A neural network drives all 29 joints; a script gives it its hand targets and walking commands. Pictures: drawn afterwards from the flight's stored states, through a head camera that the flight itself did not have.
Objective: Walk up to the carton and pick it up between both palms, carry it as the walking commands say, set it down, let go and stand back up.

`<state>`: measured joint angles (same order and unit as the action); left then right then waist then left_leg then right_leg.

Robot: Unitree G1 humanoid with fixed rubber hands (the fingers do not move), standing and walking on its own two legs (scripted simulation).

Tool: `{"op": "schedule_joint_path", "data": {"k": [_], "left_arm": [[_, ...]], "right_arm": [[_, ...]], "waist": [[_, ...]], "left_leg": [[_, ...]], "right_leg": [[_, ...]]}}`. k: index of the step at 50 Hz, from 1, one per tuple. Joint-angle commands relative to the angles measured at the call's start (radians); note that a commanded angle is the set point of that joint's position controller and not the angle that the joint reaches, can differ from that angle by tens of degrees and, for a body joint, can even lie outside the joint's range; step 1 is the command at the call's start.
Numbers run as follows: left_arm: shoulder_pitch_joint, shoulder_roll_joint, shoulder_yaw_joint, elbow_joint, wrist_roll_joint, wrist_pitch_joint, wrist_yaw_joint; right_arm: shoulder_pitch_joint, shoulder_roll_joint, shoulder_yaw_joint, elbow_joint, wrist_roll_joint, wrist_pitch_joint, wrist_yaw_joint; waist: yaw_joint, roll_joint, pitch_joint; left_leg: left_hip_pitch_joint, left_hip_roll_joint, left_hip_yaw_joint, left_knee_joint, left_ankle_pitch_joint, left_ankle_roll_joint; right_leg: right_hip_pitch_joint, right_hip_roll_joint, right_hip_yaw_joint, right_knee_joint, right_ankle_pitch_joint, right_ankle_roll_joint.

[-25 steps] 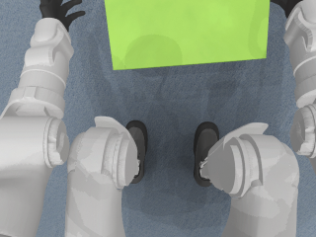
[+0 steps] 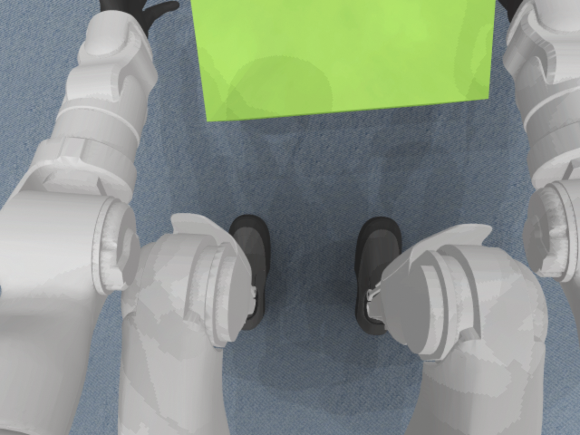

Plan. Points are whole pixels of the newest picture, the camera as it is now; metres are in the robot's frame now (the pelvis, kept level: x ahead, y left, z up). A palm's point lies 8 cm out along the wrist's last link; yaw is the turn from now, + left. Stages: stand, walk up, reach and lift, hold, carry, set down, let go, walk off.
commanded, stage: reach and lift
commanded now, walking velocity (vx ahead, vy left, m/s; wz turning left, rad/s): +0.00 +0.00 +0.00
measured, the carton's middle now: out of the picture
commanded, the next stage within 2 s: none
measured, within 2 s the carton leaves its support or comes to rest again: leaves its support in 1.00 s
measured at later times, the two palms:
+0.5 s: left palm (144, 12) +0.52 +0.17 -0.18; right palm out of the picture +0.54 -0.20 -0.19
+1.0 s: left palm (127, 25) +0.51 +0.19 -0.17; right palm out of the picture +0.53 -0.19 -0.18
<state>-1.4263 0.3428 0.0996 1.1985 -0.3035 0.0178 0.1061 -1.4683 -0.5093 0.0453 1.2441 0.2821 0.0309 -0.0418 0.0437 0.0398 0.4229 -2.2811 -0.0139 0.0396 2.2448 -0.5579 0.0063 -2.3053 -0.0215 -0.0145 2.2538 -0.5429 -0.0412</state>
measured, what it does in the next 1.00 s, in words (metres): stands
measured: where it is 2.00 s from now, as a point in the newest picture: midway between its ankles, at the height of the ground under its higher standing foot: (310, 291)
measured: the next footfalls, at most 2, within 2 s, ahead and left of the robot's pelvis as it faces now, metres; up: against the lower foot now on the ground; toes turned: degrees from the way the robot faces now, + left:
none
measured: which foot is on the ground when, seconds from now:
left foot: down 0.00-1.00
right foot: down 0.00-1.00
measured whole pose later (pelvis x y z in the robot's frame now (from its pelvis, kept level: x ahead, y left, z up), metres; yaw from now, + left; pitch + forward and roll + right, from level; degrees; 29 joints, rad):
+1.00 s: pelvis +0.00 +0.00 +0.00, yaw +0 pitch +33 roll +2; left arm -1.37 0.31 0.14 1.14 -0.28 0.08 0.15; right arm -1.47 -0.45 0.11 1.23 0.27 0.11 -0.09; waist 0.05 0.04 0.40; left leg -2.26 -0.04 0.02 2.23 -0.56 -0.02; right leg -2.29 0.00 -0.01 2.25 -0.54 -0.04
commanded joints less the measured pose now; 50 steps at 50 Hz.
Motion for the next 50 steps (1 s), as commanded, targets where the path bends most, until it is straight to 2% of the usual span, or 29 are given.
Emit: {"op": "schedule_joint_path", "data": {"k": [1, 8, 16, 20, 25, 32, 41, 50], "left_arm": [[-0.138, -0.012, 0.011, -0.065, 0.006, -0.023, 0.005], [-0.149, -0.048, 0.020, -0.037, 0.025, -0.037, 0.011], [-0.220, -0.172, -0.034, -0.043, 0.010, -0.050, -0.013], [-0.289, -0.309, -0.061, -0.051, 0.014, -0.045, -0.047], [-0.407, -0.580, -0.095, -0.072, 0.040, -0.020, -0.124], [-0.405, -0.719, -0.067, -0.110, 0.081, 0.017, -0.182], [-0.426, -0.797, -0.100, -0.210, 0.049, 0.031, -0.202], [-0.547, -0.823, -0.189, -0.377, -0.028, 0.027, -0.187]], "right_arm": [[-0.289, -0.008, 0.026, -0.108, 0.016, -0.026, 0.024], [-0.314, 0.046, 0.057, -0.108, 0.026, -0.034, 0.020], [-0.378, 0.177, 0.127, -0.131, 0.052, -0.043, 0.036], [-0.438, 0.322, 0.158, -0.144, 0.051, -0.040, 0.066], [-0.535, 0.608, 0.185, -0.170, 0.043, -0.028, 0.140], [-0.536, 0.730, 0.149, -0.201, 0.024, -0.008, 0.193], [-0.540, 0.795, 0.162, -0.285, 0.023, 0.006, 0.201], [-0.590, 0.825, 0.192, -0.406, 0.044, 0.013, 0.176]], "waist": [[0.022, -0.121, -1.117], [0.042, -0.125, -1.111], [0.040, -0.112, -1.112], [0.035, -0.105, -1.108], [0.031, -0.103, -1.079], [0.033, -0.102, -1.047], [0.023, -0.109, -1.130], [-0.016, -0.112, -1.357]], "left_leg": [[0.483, -0.011, -0.041, -0.162, 0.291, -0.018], [0.466, -0.018, -0.035, -0.169, 0.293, -0.015], [0.465, -0.025, -0.034, -0.174, 0.288, -0.014], [0.465, -0.033, -0.035, -0.174, 0.286, -0.013], [0.444, -0.051, -0.032, -0.166, 0.279, -0.008], [0.417, -0.066, -0.016, -0.155, 0.287, -0.001], [0.447, -0.073, -0.006, -0.146, 0.321, 0.000], [0.542, -0.081, 0.002, -0.157, 0.356, -0.012]], "right_leg": [[0.588, 0.007, 0.067, -0.158, 0.277, 0.043], [0.594, 0.019, 0.076, -0.167, 0.283, 0.045], [0.608, 0.029, 0.081, -0.179, 0.287, 0.040], [0.599, 0.037, 0.075, -0.178, 0.284, 0.037], [0.554, 0.053, 0.063, -0.168, 0.278, 0.031], [0.520, 0.065, 0.046, -0.159, 0.288, 0.023], [0.590, 0.075, 0.044, -0.154, 0.330, 0.016], [0.715, 0.084, 0.025, -0.165, 0.379, 0.018]]}}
